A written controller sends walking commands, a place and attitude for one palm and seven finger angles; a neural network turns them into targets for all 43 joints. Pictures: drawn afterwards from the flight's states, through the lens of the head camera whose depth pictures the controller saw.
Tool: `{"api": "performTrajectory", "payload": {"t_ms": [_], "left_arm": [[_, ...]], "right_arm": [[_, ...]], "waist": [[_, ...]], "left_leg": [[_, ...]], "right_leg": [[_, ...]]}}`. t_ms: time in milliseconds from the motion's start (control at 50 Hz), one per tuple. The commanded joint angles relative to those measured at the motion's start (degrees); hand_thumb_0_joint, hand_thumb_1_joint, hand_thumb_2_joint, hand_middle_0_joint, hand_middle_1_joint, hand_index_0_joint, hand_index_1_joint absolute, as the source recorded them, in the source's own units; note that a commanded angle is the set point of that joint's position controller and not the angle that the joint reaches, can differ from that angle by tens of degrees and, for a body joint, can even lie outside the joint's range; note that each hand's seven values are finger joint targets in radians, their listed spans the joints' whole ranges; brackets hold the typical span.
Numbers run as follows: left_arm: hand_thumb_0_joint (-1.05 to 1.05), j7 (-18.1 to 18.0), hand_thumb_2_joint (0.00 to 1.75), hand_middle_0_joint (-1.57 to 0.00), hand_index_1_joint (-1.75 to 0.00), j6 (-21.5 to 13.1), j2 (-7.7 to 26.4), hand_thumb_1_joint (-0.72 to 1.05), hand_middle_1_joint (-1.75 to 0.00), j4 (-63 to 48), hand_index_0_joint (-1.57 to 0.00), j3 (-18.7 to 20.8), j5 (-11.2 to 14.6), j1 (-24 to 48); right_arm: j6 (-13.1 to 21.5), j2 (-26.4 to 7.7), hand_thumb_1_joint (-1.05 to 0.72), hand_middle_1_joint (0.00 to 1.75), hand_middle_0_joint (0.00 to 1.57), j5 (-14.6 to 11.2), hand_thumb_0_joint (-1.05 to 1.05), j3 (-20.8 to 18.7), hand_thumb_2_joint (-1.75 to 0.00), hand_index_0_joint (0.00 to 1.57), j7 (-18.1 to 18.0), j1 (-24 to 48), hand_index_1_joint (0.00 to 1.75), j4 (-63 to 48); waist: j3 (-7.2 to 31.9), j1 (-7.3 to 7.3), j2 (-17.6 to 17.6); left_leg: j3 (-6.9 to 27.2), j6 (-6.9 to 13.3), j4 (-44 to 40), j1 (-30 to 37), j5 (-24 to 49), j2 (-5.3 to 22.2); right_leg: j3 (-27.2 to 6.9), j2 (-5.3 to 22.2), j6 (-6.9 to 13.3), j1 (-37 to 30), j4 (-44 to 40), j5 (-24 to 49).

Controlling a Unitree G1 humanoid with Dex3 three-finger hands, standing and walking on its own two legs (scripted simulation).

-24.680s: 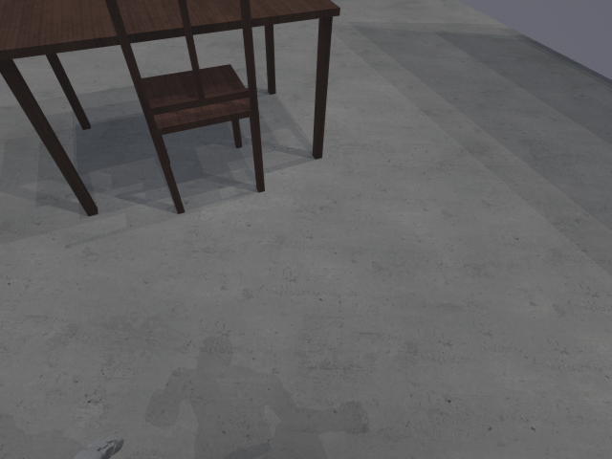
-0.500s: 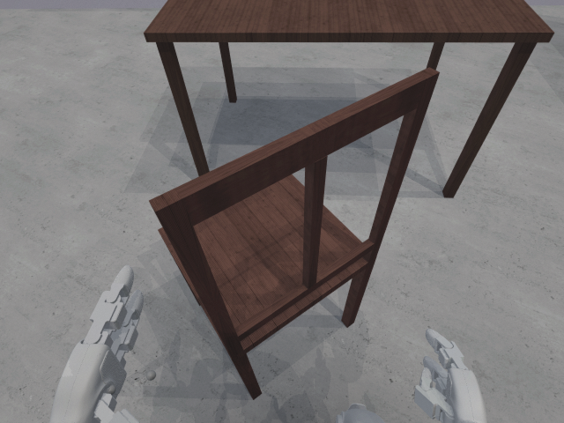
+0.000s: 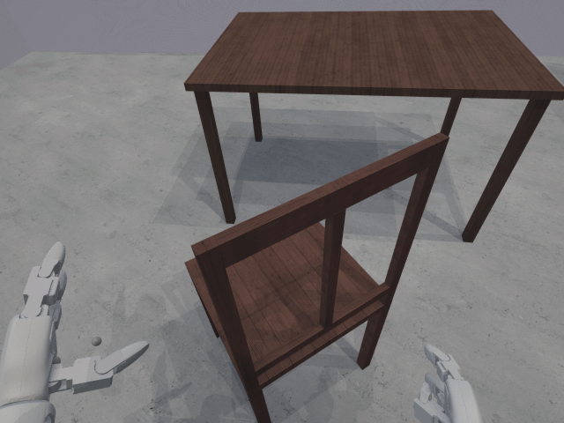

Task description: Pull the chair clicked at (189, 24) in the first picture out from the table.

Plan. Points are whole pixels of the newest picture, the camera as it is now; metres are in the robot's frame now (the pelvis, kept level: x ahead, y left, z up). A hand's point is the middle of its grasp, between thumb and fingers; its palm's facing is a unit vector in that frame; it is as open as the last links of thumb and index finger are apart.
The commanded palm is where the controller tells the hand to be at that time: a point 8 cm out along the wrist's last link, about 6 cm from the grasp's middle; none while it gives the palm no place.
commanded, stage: draw the hand back to the body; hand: left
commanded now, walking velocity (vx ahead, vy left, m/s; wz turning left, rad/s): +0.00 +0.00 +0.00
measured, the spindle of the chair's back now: (329, 277) +0.39 -0.03 -0.05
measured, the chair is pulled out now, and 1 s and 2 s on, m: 0.65 0.65 0.65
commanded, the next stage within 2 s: step back with the hand held close in 0.68 s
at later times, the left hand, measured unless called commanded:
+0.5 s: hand (60, 289) +0.20 +0.27 +0.17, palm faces +0.46 -0.77 -0.43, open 7.8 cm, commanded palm +0.15 +0.31 +0.19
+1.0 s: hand (54, 279) +0.21 +0.27 +0.18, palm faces +0.42 -0.77 -0.48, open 7.5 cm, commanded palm +0.14 +0.31 +0.19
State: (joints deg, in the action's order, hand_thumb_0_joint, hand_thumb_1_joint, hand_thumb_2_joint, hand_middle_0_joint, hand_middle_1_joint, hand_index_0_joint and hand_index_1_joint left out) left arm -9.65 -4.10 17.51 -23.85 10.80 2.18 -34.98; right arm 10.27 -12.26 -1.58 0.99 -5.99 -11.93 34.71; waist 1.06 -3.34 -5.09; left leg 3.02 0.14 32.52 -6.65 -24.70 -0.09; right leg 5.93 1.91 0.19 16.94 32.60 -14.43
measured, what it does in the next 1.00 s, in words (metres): stands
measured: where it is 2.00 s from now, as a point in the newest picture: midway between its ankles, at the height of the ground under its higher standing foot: outside the picture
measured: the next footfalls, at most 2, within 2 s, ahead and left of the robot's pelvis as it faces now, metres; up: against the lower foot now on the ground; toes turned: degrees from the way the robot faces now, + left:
none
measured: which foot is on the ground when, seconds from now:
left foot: down 0.00-1.00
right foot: down 0.00-1.00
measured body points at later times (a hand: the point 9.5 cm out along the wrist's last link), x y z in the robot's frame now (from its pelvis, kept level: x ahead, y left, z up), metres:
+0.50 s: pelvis +0.00 +0.01 +0.01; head +0.01 -0.02 +0.46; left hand +0.17 +0.30 +0.19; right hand +0.18 -0.22 -0.09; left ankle -0.08 +0.12 -0.73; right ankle +0.03 -0.12 -0.73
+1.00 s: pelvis -0.02 +0.01 +0.01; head +0.02 -0.01 +0.46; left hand +0.18 +0.31 +0.20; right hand +0.17 -0.22 -0.08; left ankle -0.08 +0.12 -0.73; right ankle +0.03 -0.12 -0.73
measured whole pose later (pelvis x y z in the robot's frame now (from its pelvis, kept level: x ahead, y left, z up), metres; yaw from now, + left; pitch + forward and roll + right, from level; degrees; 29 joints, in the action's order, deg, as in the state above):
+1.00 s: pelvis -0.02 +0.01 +0.01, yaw -3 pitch -1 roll -1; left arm -8.7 -11.1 21.3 -24.7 24.5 2.7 -26.5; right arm 7.0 -12.5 -0.9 0.2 -3.2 -8.3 34.3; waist -5.5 -2.0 -3.2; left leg -0.4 1.3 24.6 -4.6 -19.3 -0.7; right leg 2.6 1.7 -0.8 15.6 24.0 -7.6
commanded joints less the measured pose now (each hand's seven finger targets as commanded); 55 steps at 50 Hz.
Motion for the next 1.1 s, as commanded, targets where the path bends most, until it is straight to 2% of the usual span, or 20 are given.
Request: {"api": "performTrajectory", "payload": {"t_ms": [0,120,180,280,320,360,380,400,520,580,700,760,780,800,820,860,900,920,1020,1080], "left_arm": [[0.00,-1.1,0.65,-0.13,-0.19,-4.3,9.0,0.39,-0.19,-11.0,-0.13,8.5,0.0,3.9],[0.00,-0.9,0.76,-0.16,-0.24,-5.6,10.9,0.61,-0.24,-12.6,-0.16,12.5,0.3,6.7],[0.00,-1.1,0.81,-0.18,-0.26,-5.9,12.2,0.72,-0.26,-12.8,-0.18,14.7,0.6,8.5],[0.00,-1.5,0.90,-0.20,-0.30,-6.5,14.1,0.90,-0.30,-12.5,-0.20,17.9,1.0,11.6],[0.00,-0.9,0.90,-0.20,-0.30,-6.4,10.8,0.90,-0.30,-8.8,-0.20,15.7,1.1,9.2],[0.00,-0.6,0.90,-0.20,-0.30,-6.2,10.2,0.90,-0.30,-8.0,-0.20,15.1,1.2,8.2],[0.00,-0.5,0.90,-0.20,-0.30,-6.3,10.3,0.90,-0.30,-8.2,-0.20,15.0,1.2,8.2],[0.00,-0.4,0.90,-0.20,-0.30,-6.4,10.3,0.90,-0.30,-8.3,-0.20,15.0,1.2,8.5],[0.00,-0.9,0.90,-0.20,-0.30,-7.5,14.1,0.90,-0.30,-14.8,-0.20,17.4,0.8,10.0],[0.00,-1.0,0.90,-0.20,-0.30,-7.1,13.7,0.90,-0.30,-14.9,-0.20,17.2,0.7,9.3],[0.00,-0.7,0.90,-0.20,-0.30,-6.1,11.4,0.90,-0.30,-9.6,-0.20,15.6,0.9,10.7],[0.00,-0.5,0.90,-0.20,-0.30,-6.1,11.3,0.90,-0.30,-8.7,-0.20,15.4,1.1,10.5],[0.00,-0.2,0.90,-0.20,-0.30,-6.6,10.4,0.90,-0.30,-11.9,-0.20,13.2,0.9,13.4],[0.00,-0.6,0.90,-0.20,-0.30,-9.6,19.5,0.90,-0.30,-14.7,-0.20,22.7,1.6,21.4],[0.00,-0.4,0.90,-0.20,-0.30,-10.2,18.4,0.90,-0.30,-12.6,-0.20,21.9,1.0,20.2],[0.00,-0.1,0.90,-0.20,-0.30,-9.9,15.3,0.90,-0.30,-10.3,-0.20,20.0,0.7,14.5],[0.00,0.1,0.90,-0.20,-0.30,-10.3,14.1,0.90,-0.30,-12.0,-0.20,19.3,0.7,11.7],[0.00,0.1,0.90,-0.20,-0.30,-10.5,13.4,0.90,-0.30,-11.9,-0.20,19.1,0.6,9.1],[0.00,-0.3,0.90,-0.20,-0.30,-11.1,14.9,0.90,-0.30,-15.3,-0.20,21.7,0.4,0.6],[0.00,-0.8,0.90,-0.20,-0.30,-11.6,16.6,0.90,-0.30,-17.7,-0.20,23.5,0.7,-1.1]], "right_arm": [[3.1,-5.3,-0.90,0.30,0.20,0.2,0.00,-2.0,-0.90,0.20,0.4,6.9,0.30,-8.4],[2.8,-5.1,-0.90,0.30,0.20,0.5,0.00,-2.1,-0.90,0.20,1.3,6.8,0.30,-7.8],[2.5,-5.3,-0.90,0.30,0.20,0.5,0.00,-2.4,-0.90,0.20,1.4,7.0,0.30,-7.5],[2.4,-5.5,-0.90,0.30,0.20,0.3,0.00,-2.6,-0.90,0.20,1.5,7.2,0.30,-6.8],[2.1,-5.4,-0.90,0.30,0.20,0.4,0.00,-2.7,-0.90,0.20,1.7,7.2,0.30,-6.3],[1.5,-5.8,-0.90,0.30,0.20,0.3,0.00,-3.1,-0.90,0.20,1.9,7.3,0.30,-6.3],[1.3,-5.9,-0.90,0.30,0.20,0.3,0.00,-3.2,-0.90,0.20,2.0,7.3,0.30,-6.4],[1.2,-6.1,-0.90,0.30,0.20,0.4,0.00,-3.2,-0.90,0.20,2.0,7.8,0.30,-6.4],[2.1,-5.8,-0.90,0.30,0.20,0.7,0.00,-3.0,-0.90,0.20,2.0,7.6,0.30,-6.8],[2.1,-5.7,-0.90,0.30,0.20,0.6,0.00,-3.1,-0.90,0.20,1.9,7.4,0.30,-6.6],[1.1,-5.9,-0.90,0.30,0.20,0.4,0.00,-3.0,-0.90,0.20,1.7,7.5,0.30,-6.1],[0.7,-5.9,-0.90,0.30,0.20,0.3,0.00,-2.9,-0.90,0.20,1.8,7.7,0.30,-6.4],[1.0,-6.2,-0.90,0.30,0.20,0.5,0.00,-2.7,-0.90,0.20,2.0,7.7,0.30,-6.9],[0.3,-6.3,-0.90,0.30,0.20,-0.1,0.00,-2.3,-0.90,0.20,1.8,6.4,0.30,-9.1],[0.1,-6.0,-0.90,0.30,0.20,0.0,0.00,-2.9,-0.90,0.20,1.6,6.4,0.30,-7.5],[-0.3,-6.6,-0.90,0.30,0.20,0.4,0.00,-3.3,-0.90,0.20,1.9,6.4,0.30,-7.8],[-0.4,-6.8,-0.90,0.30,0.20,0.5,0.00,-3.4,-0.90,0.20,2.1,7.1,0.30,-8.4],[-0.6,-6.8,-0.90,0.30,0.20,0.6,0.00,-3.3,-0.90,0.20,2.3,7.0,0.30,-8.4],[-2.0,-6.3,-0.90,0.30,0.20,0.6,0.00,-4.5,-0.90,0.20,2.9,7.1,0.30,-9.5],[-2.8,-6.2,-0.90,0.30,0.20,0.0,0.00,-5.3,-0.90,0.20,2.7,6.8,0.30,-10.0]], "waist": [[1.2,0.51,1.4],[3.0,0.05,0.3],[3.0,0.08,1.9],[2.8,0.02,1.1],[1.2,0.16,2.1],[1.0,0.09,2.4],[1.4,0.10,3.5],[1.0,-0.01,2.0],[6.6,-0.45,-0.1],[5.6,-0.28,-0.7],[-0.7,0.31,1.0],[-0.4,0.15,2.4],[0.8,0.49,1.0],[-7.1,2.11,-0.9],[-5.9,2.06,2.7],[-4.0,2.21,5.3],[-0.2,2.21,1.2],[2.9,2.23,0.8],[10.9,2.68,3.1],[12.1,3.10,5.0]], "left_leg": [[0.3,-0.5,-9.1,-8.8,21.3,1.4],[-0.1,-0.7,-10.7,-5.9,25.4,1.7],[-0.3,-0.5,-11.1,-4.9,25.4,1.9],[-0.7,-0.2,-11.8,-3.9,24.2,2.0],[-0.7,-0.2,-12.2,-4.4,24.7,2.2],[-0.9,0.0,-12.1,-4.3,25.3,2.4],[-0.9,0.0,-12.1,-4.3,25.4,2.5],[-0.8,-0.1,-12.1,-4.8,25.6,2.4],[-0.3,-0.6,-11.9,-2.5,28.4,2.1],[-0.4,-0.8,-11.6,-1.8,30.1,2.4],[-0.5,-0.6,-13.0,-4.5,24.8,2.5],[-0.5,-0.3,-13.4,-4.6,23.1,2.6],[-0.4,-0.2,-13.3,-3.8,23.5,2.3],[-0.2,1.0,-13.8,-6.9,16.2,4.2],[0.3,1.1,-13.8,-8.0,12.5,4.2],[0.4,1.2,-13.3,-6.8,13.4,4.2],[0.7,1.3,-13.7,-6.7,17.3,4.9],[0.7,1.2,-13.6,-6.5,19.8,5.4],[1.4,0.7,-9.3,-6.5,31.5,6.5],[2.4,0.0,-6.7,-7.4,33.8,6.6]], "right_leg": [[-3.9,1.0,1.9,-13.7,-5.6,12.6],[-4.1,1.1,1.8,-16.5,-6.6,16.1],[-4.2,1.0,1.7,-16.8,-7.1,16.3],[-4.7,1.1,1.6,-17.0,-8.2,15.5],[-4.2,1.1,1.6,-16.4,-8.4,15.4],[-4.1,1.2,1.6,-16.1,-8.5,15.8],[-4.0,1.2,1.5,-16.3,-8.3,15.8],[-4.1,1.3,1.7,-16.6,-8.5,16.1],[-4.6,1.5,1.8,-19.6,-8.1,18.4],[-4.8,1.3,1.9,-18.7,-8.2,19.2],[-4.5,1.0,2.0,-15.9,-9.4,14.8],[-4.3,0.9,1.8,-15.8,-9.4,13.0],[-4.4,1.1,1.7,-16.1,-9.4,13.5],[-10.9,3.9,1.9,-9.6,-12.0,14.5],[-11.5,4.7,2.2,-10.0,-12.7,12.6],[-12.3,5.1,2.1,-10.8,-12.8,14.0],[-11.2,5.4,1.9,-13.6,-9.9,19.1],[-10.1,5.3,1.6,-15.4,-8.2,21.1],[-9.7,6.9,1.7,-19.1,-4.7,32.0],[-10.4,8.0,3.0,-17.7,-2.6,35.1]]}}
